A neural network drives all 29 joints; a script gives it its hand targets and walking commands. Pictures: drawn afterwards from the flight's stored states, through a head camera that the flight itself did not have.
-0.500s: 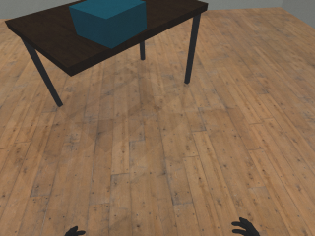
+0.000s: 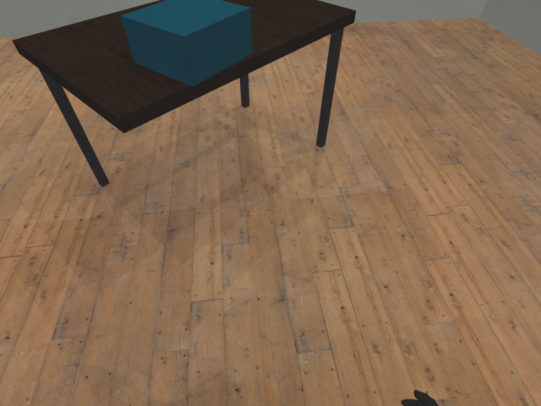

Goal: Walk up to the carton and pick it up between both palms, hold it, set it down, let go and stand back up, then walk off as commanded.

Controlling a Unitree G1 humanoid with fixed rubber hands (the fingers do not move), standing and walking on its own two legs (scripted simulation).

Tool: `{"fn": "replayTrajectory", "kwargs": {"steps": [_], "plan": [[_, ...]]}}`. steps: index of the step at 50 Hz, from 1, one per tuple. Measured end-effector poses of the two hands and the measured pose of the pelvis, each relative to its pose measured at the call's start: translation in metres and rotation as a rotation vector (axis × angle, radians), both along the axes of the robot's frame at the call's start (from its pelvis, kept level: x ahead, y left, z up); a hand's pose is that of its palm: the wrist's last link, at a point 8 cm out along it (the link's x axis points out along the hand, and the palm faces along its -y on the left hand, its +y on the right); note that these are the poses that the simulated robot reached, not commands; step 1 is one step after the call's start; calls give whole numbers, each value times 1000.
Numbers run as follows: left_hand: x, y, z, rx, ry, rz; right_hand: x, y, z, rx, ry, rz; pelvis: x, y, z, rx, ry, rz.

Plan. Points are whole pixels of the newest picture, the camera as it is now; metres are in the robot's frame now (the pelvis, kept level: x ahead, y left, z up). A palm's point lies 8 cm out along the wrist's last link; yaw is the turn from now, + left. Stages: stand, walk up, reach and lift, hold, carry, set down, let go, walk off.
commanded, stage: stand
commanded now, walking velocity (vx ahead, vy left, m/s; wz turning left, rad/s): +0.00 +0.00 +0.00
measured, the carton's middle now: (191, 36) +1.18 +0.25 +0.06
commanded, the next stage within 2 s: walk up in 0.26 s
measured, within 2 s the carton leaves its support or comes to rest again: neither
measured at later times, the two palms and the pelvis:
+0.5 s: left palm out of the picture +0.06 +0.25 -0.12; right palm out of the picture +0.07 -0.25 -0.12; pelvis -0.01 -0.01 +0.00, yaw +1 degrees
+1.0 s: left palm out of the picture +0.15 +0.38 -0.11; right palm out of the picture +0.15 -0.23 -0.06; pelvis +0.10 +0.08 +0.02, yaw +12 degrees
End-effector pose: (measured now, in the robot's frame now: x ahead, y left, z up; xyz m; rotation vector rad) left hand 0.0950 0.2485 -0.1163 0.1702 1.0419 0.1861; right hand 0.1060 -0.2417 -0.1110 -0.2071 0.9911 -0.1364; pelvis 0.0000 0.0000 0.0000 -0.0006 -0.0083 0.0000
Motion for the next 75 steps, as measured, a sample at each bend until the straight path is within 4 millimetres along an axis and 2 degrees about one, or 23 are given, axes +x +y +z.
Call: {"fn": "replayTrajectory", "kwargs": {"steps": [25, 29, 35, 38, 41, 46, 51, 55, 60, 64, 67, 69, 75], "plan": [[-36, -2, -5, -14, 69, 34, -38, -9, -11, 11, 99, -7, -13, -7, 2, 4, -16, 12], [-36, 13, -1, -18, 16, 83, -26, -15, -3, -26, 122, 50, -9, -5, 3, 7, -16, 64], [-40, 55, -2, -11, -3, 170, 18, -13, 10, -105, 108, 145, 10, 20, 0, -4, -36, 147], [-32, 83, -9, -17, -20, 199, 41, 1, 14, -147, 102, 178, 25, 40, -5, -29, -30, 184], [-15, 106, -20, -16, -3, 194, 48, 13, 14, -180, 98, 166, 39, 59, -12, -21, -25, 177], [22, 123, -4, -33, 1, 193, 37, 16, 36, -228, 212, 142, 71, 75, 8, -35, 8, 185], [62, 130, 8, -39, -16, 210, 48, 13, 54, -270, 286, 149, 105, 79, 21, -44, 37, 214], [99, 127, 11, -40, -51, 225, 75, 6, 57, -288, 300, 163, 135, 74, 20, -34, 39, 237], [155, 115, 13, -28, -106, 229, 128, -8, 48, -289, 273, 196, 174, 57, 13, 3, 51, 261], [205, 104, 17, 8, -147, 229, 178, -23, 30, -269, 263, 231, 212, 37, 3, 34, 77, 282], [235, 91, 16, 50, -167, 231, 220, -33, 6, -241, 255, 260, 243, 20, -10, 44, 71, 301], [239, 83, 20, 68, -146, 246, 253, -32, -1, -215, 235, 287, 261, 11, -9, 28, 48, 325], [229, 69, 37, 117, -66, 343, 353, -25, 5, -168, 99, 342, 315, -1, 5, 63, -17, 367]]}}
